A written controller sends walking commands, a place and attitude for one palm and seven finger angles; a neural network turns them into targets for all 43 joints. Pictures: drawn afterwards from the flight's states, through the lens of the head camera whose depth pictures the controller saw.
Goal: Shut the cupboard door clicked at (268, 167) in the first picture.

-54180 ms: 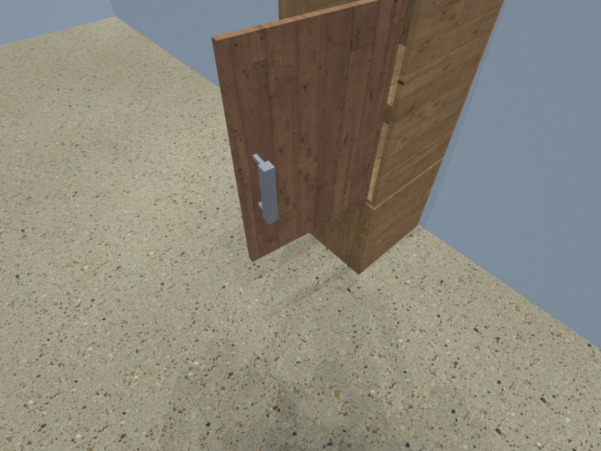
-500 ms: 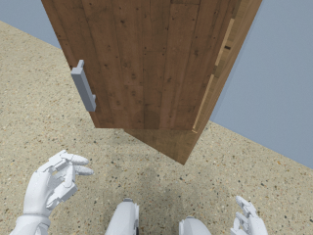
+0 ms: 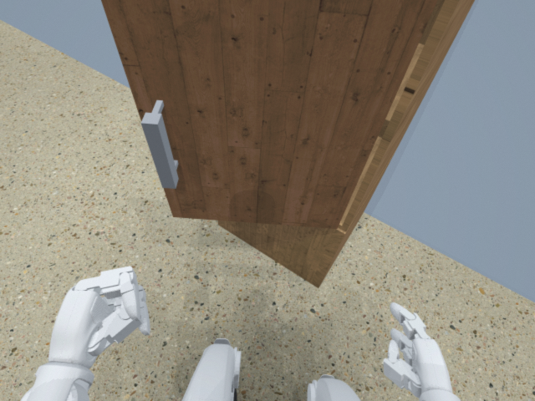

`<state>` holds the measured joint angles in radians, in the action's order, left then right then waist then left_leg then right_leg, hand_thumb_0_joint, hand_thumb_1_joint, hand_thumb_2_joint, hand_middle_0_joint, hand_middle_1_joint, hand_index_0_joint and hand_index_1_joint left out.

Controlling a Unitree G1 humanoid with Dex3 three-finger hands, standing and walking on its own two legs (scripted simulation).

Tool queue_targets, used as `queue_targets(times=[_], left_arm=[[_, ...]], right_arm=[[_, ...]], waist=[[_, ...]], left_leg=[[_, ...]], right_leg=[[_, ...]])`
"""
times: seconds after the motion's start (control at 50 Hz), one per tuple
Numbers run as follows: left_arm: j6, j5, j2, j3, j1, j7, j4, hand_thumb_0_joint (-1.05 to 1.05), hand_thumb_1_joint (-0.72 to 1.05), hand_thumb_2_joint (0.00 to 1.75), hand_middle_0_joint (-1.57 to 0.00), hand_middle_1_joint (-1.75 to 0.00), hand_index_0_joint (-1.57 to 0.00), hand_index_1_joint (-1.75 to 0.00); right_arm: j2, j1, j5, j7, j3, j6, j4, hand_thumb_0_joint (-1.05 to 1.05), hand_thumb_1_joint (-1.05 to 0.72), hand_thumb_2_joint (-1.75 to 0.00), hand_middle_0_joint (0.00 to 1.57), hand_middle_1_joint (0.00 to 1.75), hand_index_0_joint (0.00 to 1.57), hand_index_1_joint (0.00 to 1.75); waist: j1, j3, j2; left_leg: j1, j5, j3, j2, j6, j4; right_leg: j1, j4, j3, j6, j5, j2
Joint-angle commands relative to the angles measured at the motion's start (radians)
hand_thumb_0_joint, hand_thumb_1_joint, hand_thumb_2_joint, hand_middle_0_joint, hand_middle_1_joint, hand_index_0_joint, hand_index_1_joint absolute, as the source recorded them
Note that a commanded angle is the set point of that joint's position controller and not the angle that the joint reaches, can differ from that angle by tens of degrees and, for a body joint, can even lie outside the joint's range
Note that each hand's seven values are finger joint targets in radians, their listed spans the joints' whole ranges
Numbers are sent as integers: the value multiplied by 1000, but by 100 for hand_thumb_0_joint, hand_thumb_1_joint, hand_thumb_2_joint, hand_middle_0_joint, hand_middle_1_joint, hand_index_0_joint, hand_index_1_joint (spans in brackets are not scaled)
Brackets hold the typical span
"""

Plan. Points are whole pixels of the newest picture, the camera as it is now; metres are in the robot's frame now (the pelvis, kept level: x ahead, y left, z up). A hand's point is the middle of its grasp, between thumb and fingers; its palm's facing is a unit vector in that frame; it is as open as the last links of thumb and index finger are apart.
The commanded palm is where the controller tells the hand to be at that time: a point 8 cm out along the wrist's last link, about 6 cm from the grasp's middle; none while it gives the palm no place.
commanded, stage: raise the hand and make a fist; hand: left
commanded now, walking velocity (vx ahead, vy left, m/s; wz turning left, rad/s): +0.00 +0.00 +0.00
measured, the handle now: (165, 146) +0.51 +0.23 +0.05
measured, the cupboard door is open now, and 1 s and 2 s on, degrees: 31 31 31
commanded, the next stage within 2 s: bring the fist close to the handle in 0.58 s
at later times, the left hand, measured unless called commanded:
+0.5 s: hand (154, 306) +0.23 +0.17 +0.05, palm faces +0.00 -1.00 -0.04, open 3.1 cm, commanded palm +0.21 +0.22 +0.05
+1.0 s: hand (162, 263) +0.29 +0.18 +0.05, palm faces -0.01 -1.00 -0.04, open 3.1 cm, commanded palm +0.28 +0.23 +0.05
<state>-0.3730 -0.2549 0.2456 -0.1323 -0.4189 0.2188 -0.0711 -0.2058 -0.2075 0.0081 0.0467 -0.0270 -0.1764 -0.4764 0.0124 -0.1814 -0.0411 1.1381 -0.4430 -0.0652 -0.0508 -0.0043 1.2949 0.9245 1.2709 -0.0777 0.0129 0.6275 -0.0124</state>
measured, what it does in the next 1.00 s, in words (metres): stands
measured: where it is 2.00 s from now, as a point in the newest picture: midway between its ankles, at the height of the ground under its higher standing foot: outside the picture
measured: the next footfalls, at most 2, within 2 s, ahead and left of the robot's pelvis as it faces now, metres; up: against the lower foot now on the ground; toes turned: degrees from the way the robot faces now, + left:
none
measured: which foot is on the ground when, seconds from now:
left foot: down 0.00-1.00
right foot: down 0.00-1.00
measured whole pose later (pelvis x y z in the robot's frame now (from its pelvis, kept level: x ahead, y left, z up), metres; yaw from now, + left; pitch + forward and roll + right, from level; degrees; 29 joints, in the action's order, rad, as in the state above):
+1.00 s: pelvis +0.01 -0.01 +0.00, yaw -1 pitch +18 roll -4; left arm -0.34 -0.27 0.27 -0.17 -0.14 0.24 0.13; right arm -0.24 -0.23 0.02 0.07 -0.03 -0.15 -0.54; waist 0.00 -0.19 -0.05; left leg 1.16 -0.46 -0.06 -0.06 0.02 1.30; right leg 0.96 1.30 -0.07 -0.01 0.65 -0.02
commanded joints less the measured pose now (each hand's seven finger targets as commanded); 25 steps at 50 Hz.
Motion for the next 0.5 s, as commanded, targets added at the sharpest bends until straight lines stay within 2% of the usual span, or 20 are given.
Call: queue_targets(times=[0.0, 0.02, 0.1, 0.14, 0.2, 0.28, 0.3, 0.34, 0.38, 0.4, 0.48], left_arm=[[-70, -16, 121, -80, 61, 0, -204, 0, 90, 90, -130, -150, -130, -150], [-71, -18, 104, -66, 56, 2, -206, 0, 90, 90, -130, -150, -130, -150], [-66, -20, 119, -76, 59, 2, -201, 0, 90, 90, -130, -150, -130, -150], [-66, -27, 112, -75, 56, 3, -195, 0, 90, 90, -130, -150, -130, -150], [-68, -27, 120, -83, 48, 2, -182, 0, 90, 90, -130, -150, -130, -150], [-72, -35, 107, -79, 49, 4, -162, 0, 90, 90, -130, -150, -130, -150], [-74, -38, 117, -87, 55, 4, -170, 0, 90, 90, -130, -150, -130, -150], [-81, -38, 117, -86, 53, 5, -171, 0, 90, 90, -130, -150, -130, -150], [-90, -37, 113, -85, 52, 2, -184, 0, 90, 90, -130, -150, -130, -150], [-89, -32, 125, -94, 50, -1, -177, 0, 90, 90, -130, -150, -130, -150], [-90, -32, 109, -84, 47, -4, -172, 0, 90, 90, -130, -150, -130, -150]], right_arm=[[-148, 20, 6, 16, 70, -50, 138, 0, -90, -90, 20, 30, 20, 30], [-147, 22, 7, 16, 69, -50, 141, 0, -90, -90, 20, 30, 20, 30], [-147, 19, 9, 17, 68, -50, 139, 0, -90, -90, 20, 30, 20, 30], [-146, 19, 11, 18, 69, -52, 138, 0, -90, -90, 20, 30, 20, 30], [-145, 19, 11, 20, 72, -52, 132, 0, -90, -90, 20, 30, 20, 30], [-145, 16, 13, 22, 74, -52, 131, 0, -90, -90, 20, 30, 20, 30], [-145, 16, 12, 23, 74, -54, 130, 0, -90, -90, 20, 30, 20, 30], [-143, 15, 13, 23, 76, -54, 129, 0, -90, -90, 20, 30, 20, 30], [-143, 14, 12, 22, 78, -55, 127, 0, -90, -90, 20, 30, 20, 30], [-142, 13, 12, 23, 79, -53, 122, 0, -90, -90, 20, 30, 20, 30], [-144, 15, 12, 20, 80, -47, 126, 0, -90, -90, 20, 30, 20, 30]], waist=[[-12, -178, -72], [-14, -182, -67], [-10, -179, -68], [-13, -182, -38], [-11, -180, -38], [-14, -171, 4], [-7, -177, -17], [-10, -191, 2], [-7, -204, -23], [-8, -194, -24], [-8, -193, -10]], left_leg=[[-332, -43, -31, 25, -16, -231], [-340, -37, -27, 25, -16, -231], [-328, -34, -22, 26, -18, -228], [-320, -14, -12, 28, -19, -216], [-307, -2, -7, 28, -21, -207], [-279, 9, 9, 29, -22, -184], [-275, 18, 8, 31, -24, -182], [-276, 40, 15, 30, -23, -170], [-291, 54, 17, 29, -23, -168], [-289, 61, 16, 29, -25, -168], [-297, 60, 15, 29, -24, -176]], right_leg=[[63, -195, 2, -46, -101, -43], [64, -199, 1, -45, -101, -41], [51, -206, 10, -46, -93, -43], [43, -215, 18, -43, -94, -38], [40, -217, 24, -43, -94, -40], [35, -236, 50, -36, -72, -32], [24, -230, 51, -39, -81, -34], [16, -233, 63, -35, -100, -27], [23, -221, 57, -36, -119, -28], [21, -220, 54, -37, -134, -32], [26, -216, 47, -36, -140, -31]])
